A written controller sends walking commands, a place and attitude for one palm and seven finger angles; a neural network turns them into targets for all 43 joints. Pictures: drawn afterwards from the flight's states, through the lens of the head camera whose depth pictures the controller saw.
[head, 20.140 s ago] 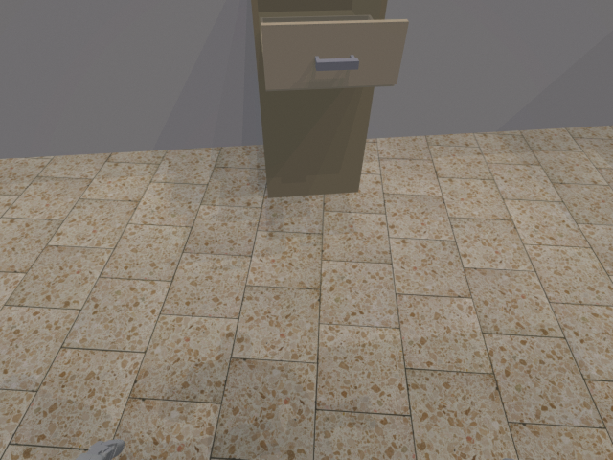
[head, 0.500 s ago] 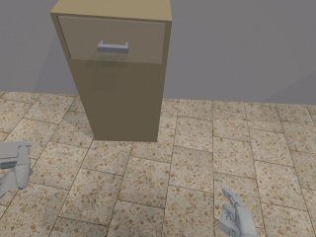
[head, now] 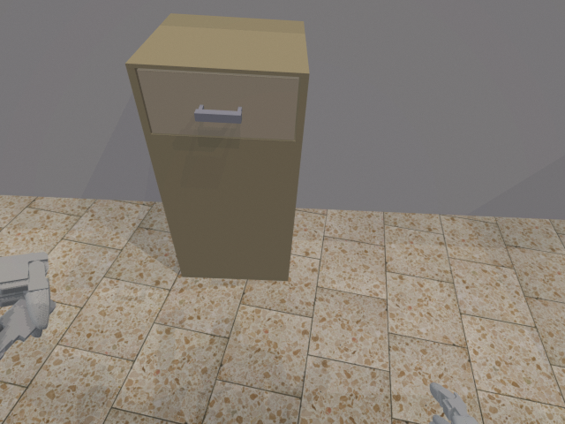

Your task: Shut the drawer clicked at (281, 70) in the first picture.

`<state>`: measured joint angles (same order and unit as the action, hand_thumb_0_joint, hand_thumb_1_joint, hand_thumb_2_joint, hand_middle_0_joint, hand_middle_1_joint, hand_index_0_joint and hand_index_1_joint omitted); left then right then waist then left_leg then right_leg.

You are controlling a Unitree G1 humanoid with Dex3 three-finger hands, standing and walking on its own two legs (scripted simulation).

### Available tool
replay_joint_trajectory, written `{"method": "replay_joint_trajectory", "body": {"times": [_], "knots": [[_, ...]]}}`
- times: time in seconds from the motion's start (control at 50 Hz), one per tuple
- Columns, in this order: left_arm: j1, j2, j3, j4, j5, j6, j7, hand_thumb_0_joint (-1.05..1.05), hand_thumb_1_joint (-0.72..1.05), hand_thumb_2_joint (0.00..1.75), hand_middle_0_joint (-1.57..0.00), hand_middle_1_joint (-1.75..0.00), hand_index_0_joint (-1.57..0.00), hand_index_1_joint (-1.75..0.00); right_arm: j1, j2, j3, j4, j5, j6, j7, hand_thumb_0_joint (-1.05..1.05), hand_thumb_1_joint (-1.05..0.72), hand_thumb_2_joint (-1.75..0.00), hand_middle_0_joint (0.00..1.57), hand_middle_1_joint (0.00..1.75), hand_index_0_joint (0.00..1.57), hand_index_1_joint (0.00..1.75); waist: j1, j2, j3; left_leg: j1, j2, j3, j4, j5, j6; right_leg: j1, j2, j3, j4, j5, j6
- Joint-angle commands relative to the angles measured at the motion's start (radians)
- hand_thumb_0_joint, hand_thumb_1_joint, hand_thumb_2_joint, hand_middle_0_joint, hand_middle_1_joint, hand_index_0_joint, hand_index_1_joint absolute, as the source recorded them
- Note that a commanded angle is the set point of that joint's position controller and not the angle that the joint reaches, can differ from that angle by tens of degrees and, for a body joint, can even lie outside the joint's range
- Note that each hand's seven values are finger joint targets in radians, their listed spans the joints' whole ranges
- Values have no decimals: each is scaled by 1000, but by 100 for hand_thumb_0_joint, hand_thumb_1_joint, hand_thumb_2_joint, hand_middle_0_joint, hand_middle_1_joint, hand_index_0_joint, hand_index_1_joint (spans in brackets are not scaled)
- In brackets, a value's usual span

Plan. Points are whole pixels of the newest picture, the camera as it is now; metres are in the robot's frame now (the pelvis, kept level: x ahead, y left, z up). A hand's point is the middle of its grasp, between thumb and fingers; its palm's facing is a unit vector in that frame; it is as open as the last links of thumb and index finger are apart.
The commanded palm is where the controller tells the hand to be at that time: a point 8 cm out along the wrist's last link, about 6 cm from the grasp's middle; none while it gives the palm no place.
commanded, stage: stop stepping back and stand still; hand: left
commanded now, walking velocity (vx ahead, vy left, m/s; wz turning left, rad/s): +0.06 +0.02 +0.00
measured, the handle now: (219, 112) +0.84 +0.20 +0.03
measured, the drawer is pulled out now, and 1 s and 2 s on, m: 0.00 0.00 0.00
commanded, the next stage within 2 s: let the arm hang, fingers relaxed in 0.14 s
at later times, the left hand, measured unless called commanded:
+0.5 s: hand out of the picture +0.11 +0.20 -0.14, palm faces +0.01 -0.98 -0.22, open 3.0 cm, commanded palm none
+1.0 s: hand out of the picture -0.02 +0.20 -0.16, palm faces +0.05 -0.97 -0.23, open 6.9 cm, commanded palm none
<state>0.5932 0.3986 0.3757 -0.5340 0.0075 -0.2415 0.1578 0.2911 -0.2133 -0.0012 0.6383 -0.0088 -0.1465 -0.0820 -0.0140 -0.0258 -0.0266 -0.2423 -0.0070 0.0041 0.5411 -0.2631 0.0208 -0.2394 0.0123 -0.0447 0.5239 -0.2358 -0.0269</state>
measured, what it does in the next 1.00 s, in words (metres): stands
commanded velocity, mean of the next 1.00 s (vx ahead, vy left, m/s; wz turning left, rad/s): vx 0.00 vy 0.00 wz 0.00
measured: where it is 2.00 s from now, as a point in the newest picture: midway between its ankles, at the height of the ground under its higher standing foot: outside the picture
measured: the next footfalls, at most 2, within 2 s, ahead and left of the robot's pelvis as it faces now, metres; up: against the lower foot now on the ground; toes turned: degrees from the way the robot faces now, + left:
none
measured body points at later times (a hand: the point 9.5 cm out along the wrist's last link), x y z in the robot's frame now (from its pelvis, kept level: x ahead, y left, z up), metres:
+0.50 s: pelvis +0.01 +0.01 -0.01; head +0.02 +0.02 +0.44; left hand +0.11 +0.25 -0.13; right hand +0.13 -0.23 -0.13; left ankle +0.02 +0.11 -0.73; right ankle +0.02 -0.09 -0.73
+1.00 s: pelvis -0.01 +0.01 +0.01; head +0.00 +0.00 +0.46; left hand -0.02 +0.25 -0.15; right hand -0.01 -0.21 -0.16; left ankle +0.02 +0.11 -0.73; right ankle +0.02 -0.09 -0.73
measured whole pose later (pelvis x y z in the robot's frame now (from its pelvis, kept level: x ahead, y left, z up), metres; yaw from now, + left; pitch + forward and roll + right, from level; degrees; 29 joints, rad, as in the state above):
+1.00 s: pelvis -0.01 +0.01 +0.01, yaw +2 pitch -2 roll +0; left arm 0.29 0.17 0.01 1.12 0.01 0.01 0.03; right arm 0.30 -0.16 0.00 1.10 -0.02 0.01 -0.03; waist 0.00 0.03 0.04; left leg -0.20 -0.03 0.01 0.43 -0.19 0.03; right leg -0.20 0.03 0.00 0.43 -0.19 -0.03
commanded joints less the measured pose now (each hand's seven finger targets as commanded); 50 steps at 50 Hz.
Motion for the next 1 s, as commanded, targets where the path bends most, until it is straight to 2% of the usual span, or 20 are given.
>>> {"method": "replay_joint_trajectory", "body": {"times": [0.0,0.04,0.08,0.1,0.14,0.2,0.22,0.24,0.26,0.3,0.34,0.38,0.4,0.42,0.44,0.48,0.56,0.7,0.82,0.98], "knots": [[-33,121,82,-98,-34,-47,2,0,90,90,-140,-160,-140,-160,-115,-112,-56,-137,8,-32,7,0,-90,-90,20,30,20,30,-2,-129,75,-149,7,6,183,-148,11,-88,-261,409,-351,-474,-106],[-37,97,60,-81,-38,-38,-2,0,90,90,-140,-160,-140,-160,-130,-111,-54,-136,12,-18,16,0,-90,-90,20,30,20,30,-5,-132,90,-159,23,1,258,-103,7,-98,-281,395,-348,-370,-131],[-49,113,71,-119,-35,-42,-4,0,90,90,-140,-160,-140,-160,-134,-101,-37,-137,13,-19,18,0,-90,-90,20,30,20,30,-14,-102,50,-39,50,-5,20,-46,19,-82,-232,248,-236,-171,-92],[-45,113,69,-144,-36,-47,-4,0,90,90,-140,-160,-140,-160,-140,-102,-33,-139,11,-23,13,0,-90,-90,20,30,20,30,-13,-62,33,22,52,-21,-92,-8,23,-76,-173,172,-168,-130,-53],[-40,128,77,-235,-33,-60,-1,0,90,90,-140,-160,-140,-160,-169,-129,-39,-164,5,-34,4,0,-90,-90,20,30,20,30,5,177,-6,74,161,-183,-228,81,54,-65,-50,79,6,-27,13],[-47,163,108,-313,-21,-66,0,0,90,90,-140,-160,-140,-160,-172,-97,-21,-168,-4,-44,7,0,-90,-90,20,30,20,30,20,210,-23,39,202,-213,-237,297,63,4,-33,35,54,26,36],[-149,-41,-271,594,51,119,-125,0,90,90,-140,-160,-140,-160,-170,-299,-105,87,-1,-64,93,0,-90,-90,20,30,20,30,-40,169,49,18,163,-179,-46,690,76,-163,-67,15,195,177,22],[-144,-74,-253,634,36,211,-136,0,90,90,-136,-156,-136,-156,-95,-222,-103,79,5,15,88,0,-90,-90,20,30,20,30,-21,102,-23,84,170,-115,-53,913,45,-132,-66,35,164,2,19],[-122,-98,-265,625,27,239,-138,0,90,90,-132,-151,-132,-151,-74,-201,-86,55,6,40,83,0,-90,-90,20,30,20,30,-17,136,-39,115,187,-113,-48,957,43,-150,-51,24,182,-93,25],[-202,-100,-284,696,21,240,-136,0,90,90,-124,-143,-124,-143,-51,-181,-67,53,-10,62,78,0,-90,-90,20,30,20,30,-27,70,-77,127,242,-216,-72,885,118,-184,-27,53,270,-243,22],[-240,-79,-289,811,24,234,-135,0,90,90,-116,-134,-116,-134,-61,-181,-58,56,-24,80,72,0,-90,-90,20,30,20,30,-3,-24,-86,137,240,-236,-62,839,144,-129,-31,71,187,-172,14],[-212,-43,-284,957,27,228,-136,0,90,90,-108,-125,-108,-125,-116,-175,-55,71,-14,96,68,0,-90,-90,20,30,20,30,43,-100,-113,27,125,-133,17,599,70,91,-71,119,-14,254,1],[-214,0,-285,1019,28,224,-135,0,90,90,-104,-121,-104,-121,-116,-141,-53,76,-3,103,71,0,-90,-90,20,30,20,30,36,-151,-110,-49,42,-69,51,295,22,149,-167,236,-62,424,-38],[-252,21,-295,1071,24,226,-138,0,90,90,-100,-117,-100,-117,-99,-117,-47,92,0,115,75,0,-90,-90,20,30,20,30,11,-125,-54,-52,-2,-40,49,45,7,85,-244,299,-115,407,-88],[-302,35,-305,1111,21,230,-140,0,90,90,-96,-112,-96,-112,-73,-110,-47,112,-2,128,79,0,-90,-90,20,30,20,30,-13,-58,-12,-15,-5,-32,33,-17,8,18,-252,287,-130,315,-109],[-349,-21,-324,1201,13,231,-139,0,90,90,-88,-104,-88,-104,-72,-93,-39,171,-12,145,71,0,-90,-90,20,30,20,30,-17,-51,16,39,16,-46,5,77,9,-43,-176,245,-145,191,-89],[-308,-67,-330,1338,3,236,-134,0,90,90,-72,-86,-72,-86,-61,-88,-30,238,-17,143,63,0,-90,-90,20,30,20,30,14,219,16,8,89,-133,-130,143,37,28,-85,160,-129,63,-38],[-310,-75,-351,1504,0,234,-137,0,90,90,-44,-56,-44,-56,16,-94,-28,337,-7,146,53,0,-90,-90,20,30,20,30,7,36,45,24,95,-129,-181,54,34,34,-90,155,-200,-12,-42],[-291,-89,-356,1581,0,236,-132,0,90,90,-20,-30,-20,-30,49,-83,-27,396,-9,150,52,0,-90,-90,20,30,20,30,6,17,117,8,92,-128,-215,-26,37,-14,-86,157,-223,-96,-43],[-276,-111,-350,1621,2,235,-126,0,90,90,-20,-30,-20,-30,80,-48,-27,438,-10,147,50,0,-90,-90,20,30,20,30,7,17,136,-1,87,-121,-225,-37,38,-31,-86,159,-222,-119,-40]]}}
